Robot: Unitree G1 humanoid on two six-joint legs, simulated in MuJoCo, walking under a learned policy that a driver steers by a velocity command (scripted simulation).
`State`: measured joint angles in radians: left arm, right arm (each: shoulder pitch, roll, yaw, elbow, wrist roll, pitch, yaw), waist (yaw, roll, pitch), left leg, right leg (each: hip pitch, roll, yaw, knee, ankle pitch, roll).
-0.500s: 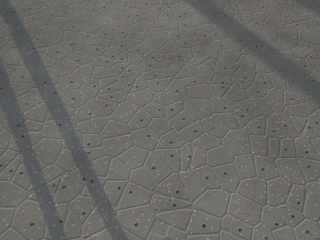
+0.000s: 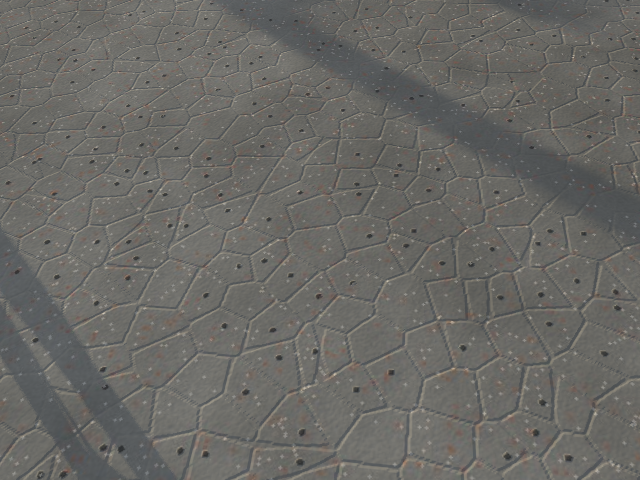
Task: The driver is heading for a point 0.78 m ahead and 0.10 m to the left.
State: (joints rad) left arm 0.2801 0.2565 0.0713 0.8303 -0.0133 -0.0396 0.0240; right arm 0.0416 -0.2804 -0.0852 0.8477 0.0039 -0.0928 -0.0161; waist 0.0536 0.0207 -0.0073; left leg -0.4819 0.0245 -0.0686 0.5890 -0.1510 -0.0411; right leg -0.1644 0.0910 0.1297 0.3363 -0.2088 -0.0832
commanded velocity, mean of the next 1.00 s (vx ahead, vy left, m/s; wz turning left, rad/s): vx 0.06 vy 0.00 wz -0.07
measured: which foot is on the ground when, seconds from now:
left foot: up 0.00-0.10, down 0.12-1.00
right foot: down 0.00-0.14, up 0.16-0.38, down 0.40-1.00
